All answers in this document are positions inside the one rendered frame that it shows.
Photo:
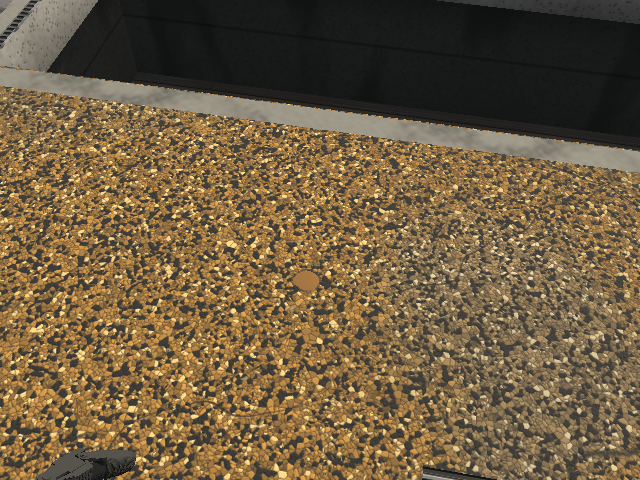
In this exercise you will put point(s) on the left robot hand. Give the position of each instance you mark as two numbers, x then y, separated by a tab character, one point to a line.
94	465

